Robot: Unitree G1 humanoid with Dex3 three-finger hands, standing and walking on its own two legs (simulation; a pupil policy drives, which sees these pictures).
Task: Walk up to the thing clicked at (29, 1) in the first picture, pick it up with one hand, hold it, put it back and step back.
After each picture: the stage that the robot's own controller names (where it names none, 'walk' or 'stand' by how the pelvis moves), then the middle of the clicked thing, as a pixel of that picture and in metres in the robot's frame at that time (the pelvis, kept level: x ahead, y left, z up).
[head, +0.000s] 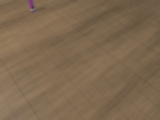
stand; (30, 3) +2.15 +0.72 -0.66
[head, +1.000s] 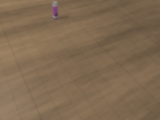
walk; (55, 10) +2.08 +0.32 -0.63
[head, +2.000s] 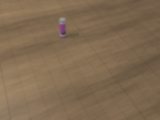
walk; (62, 28) +1.49 +0.20 -0.64
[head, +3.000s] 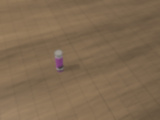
walk; (59, 61) +1.00 +0.19 -0.65
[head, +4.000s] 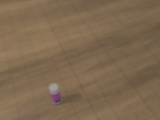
walk; (55, 94) +0.60 +0.20 -0.63
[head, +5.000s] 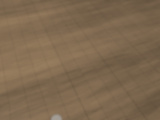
stand; out of the picture +0.41 +0.16 -0.63
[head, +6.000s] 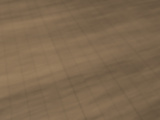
stand; out of the picture +0.38 +0.18 -0.65
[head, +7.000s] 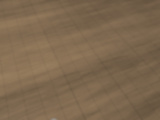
stand; out of the picture +0.38 +0.19 -0.66
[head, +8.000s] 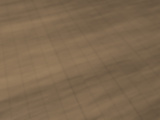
stand; out of the picture +0.37 +0.18 -0.66
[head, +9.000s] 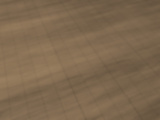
stand; out of the picture +0.37 +0.19 -0.66
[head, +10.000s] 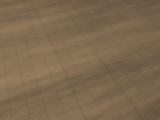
go down; out of the picture +0.37 +0.19 -0.66
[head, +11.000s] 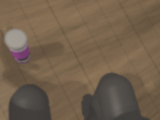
go down; (19, 49) +0.48 +0.17 -0.27
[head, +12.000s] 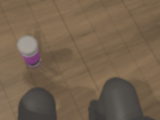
approach; (31, 54) +0.48 +0.16 -0.28
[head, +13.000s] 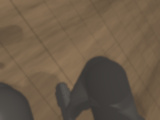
close in; out of the picture +0.48 +0.21 -0.18
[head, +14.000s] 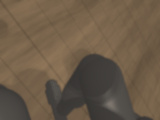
close; out of the picture +0.47 +0.23 -0.18
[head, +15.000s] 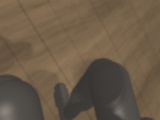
lift; out of the picture +0.40 +0.21 -0.17
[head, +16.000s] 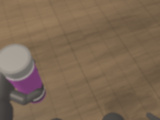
lift; (27, 80) +0.33 +0.17 +0.04
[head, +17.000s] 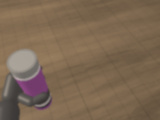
hold; (34, 84) +0.32 +0.16 +0.06
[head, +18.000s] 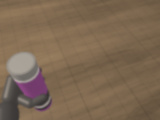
hold; (34, 86) +0.32 +0.16 +0.05
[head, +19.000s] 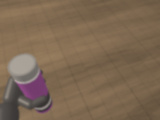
crouch; (34, 88) +0.32 +0.16 +0.04
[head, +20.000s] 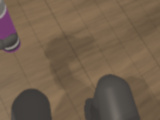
lower; (0, 26) +0.50 +0.18 -0.04
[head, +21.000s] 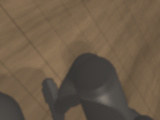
lower; out of the picture +0.48 +0.24 -0.18
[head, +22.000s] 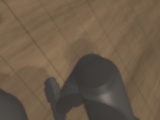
lower; out of the picture +0.49 +0.24 -0.19
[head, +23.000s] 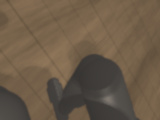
lower; out of the picture +0.48 +0.23 -0.18
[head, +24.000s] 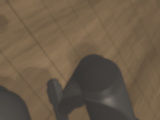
lower; out of the picture +0.48 +0.23 -0.18
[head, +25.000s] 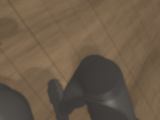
loosen; out of the picture +0.47 +0.21 -0.18
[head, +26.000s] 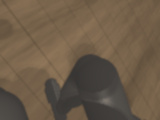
withdraw; out of the picture +0.47 +0.21 -0.19
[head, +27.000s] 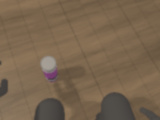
walk; (50, 70) +0.47 +0.13 -0.38
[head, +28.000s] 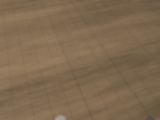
stand; out of the picture +0.39 +0.13 -0.60
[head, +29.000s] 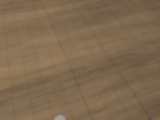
stand; out of the picture +0.39 +0.14 -0.60
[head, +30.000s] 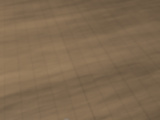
stand; out of the picture +0.40 +0.12 -0.65
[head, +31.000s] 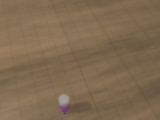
walk; (64, 105) +0.45 +0.09 -0.63
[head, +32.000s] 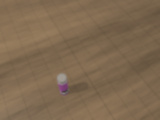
walk; (63, 85) +0.61 +0.14 -0.62
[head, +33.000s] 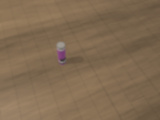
walk; (61, 54) +0.94 +0.16 -0.62
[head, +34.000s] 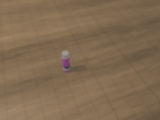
stand; (66, 62) +1.02 +0.15 -0.65
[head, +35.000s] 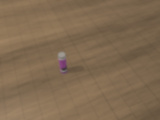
stand; (62, 63) +1.02 +0.18 -0.66
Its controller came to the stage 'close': yes
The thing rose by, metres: 0.70
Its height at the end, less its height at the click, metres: +0.00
